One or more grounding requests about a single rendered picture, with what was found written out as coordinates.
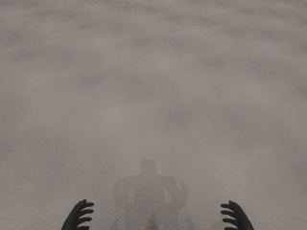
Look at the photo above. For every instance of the robot left hand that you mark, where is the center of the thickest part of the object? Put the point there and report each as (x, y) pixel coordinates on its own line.
(73, 219)

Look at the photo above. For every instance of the robot right hand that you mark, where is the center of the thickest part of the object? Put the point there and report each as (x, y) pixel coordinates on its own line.
(241, 220)

